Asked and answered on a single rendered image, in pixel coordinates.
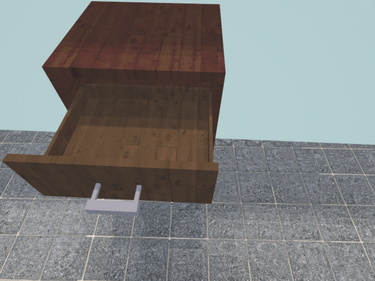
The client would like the cabinet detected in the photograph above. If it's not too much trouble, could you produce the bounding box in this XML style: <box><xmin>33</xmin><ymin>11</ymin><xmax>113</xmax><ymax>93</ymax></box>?
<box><xmin>42</xmin><ymin>1</ymin><xmax>226</xmax><ymax>149</ymax></box>

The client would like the drawer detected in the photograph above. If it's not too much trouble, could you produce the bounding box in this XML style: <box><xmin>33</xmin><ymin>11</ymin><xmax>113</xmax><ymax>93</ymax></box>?
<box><xmin>3</xmin><ymin>83</ymin><xmax>219</xmax><ymax>204</ymax></box>

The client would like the handle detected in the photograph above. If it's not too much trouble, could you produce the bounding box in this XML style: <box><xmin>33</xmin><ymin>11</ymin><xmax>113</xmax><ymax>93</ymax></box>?
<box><xmin>84</xmin><ymin>183</ymin><xmax>142</xmax><ymax>216</ymax></box>

